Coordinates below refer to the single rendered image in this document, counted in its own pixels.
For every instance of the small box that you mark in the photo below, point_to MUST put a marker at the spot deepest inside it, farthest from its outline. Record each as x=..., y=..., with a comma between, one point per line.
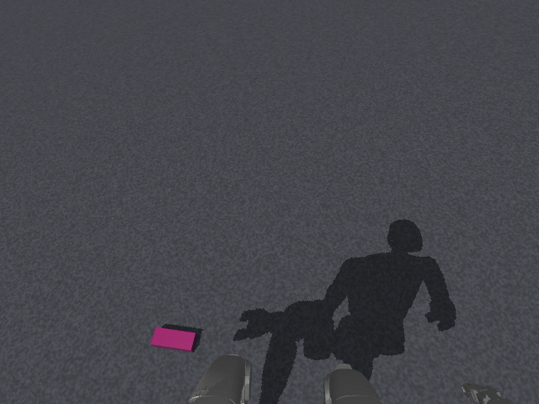
x=174, y=339

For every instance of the right robot hand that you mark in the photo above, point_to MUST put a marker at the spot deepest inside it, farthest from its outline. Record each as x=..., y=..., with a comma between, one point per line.
x=484, y=395

